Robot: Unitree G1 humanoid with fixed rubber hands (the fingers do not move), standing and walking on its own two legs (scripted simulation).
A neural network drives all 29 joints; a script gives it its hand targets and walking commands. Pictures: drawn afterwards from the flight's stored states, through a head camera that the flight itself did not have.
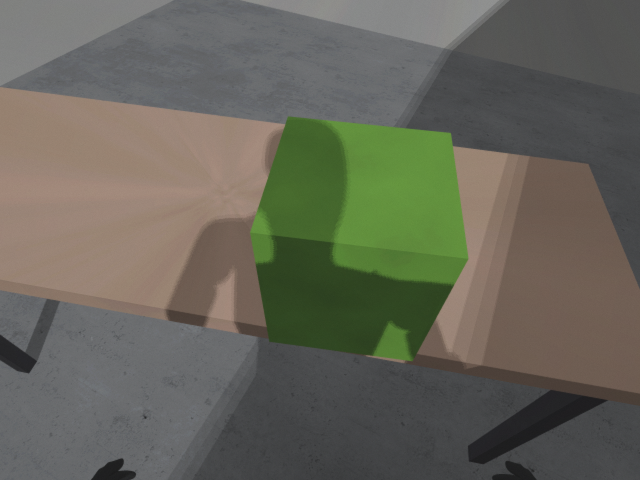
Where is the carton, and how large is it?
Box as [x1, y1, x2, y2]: [250, 116, 468, 360]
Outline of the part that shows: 288,116 250,231 269,341 412,360 468,258 450,133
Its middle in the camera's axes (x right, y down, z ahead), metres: +0.04 +0.01 +0.53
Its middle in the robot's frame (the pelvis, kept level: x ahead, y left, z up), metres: +0.40 -0.03 +0.05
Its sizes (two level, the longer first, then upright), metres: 0.210 0.200 0.250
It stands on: a table, 0.70 m high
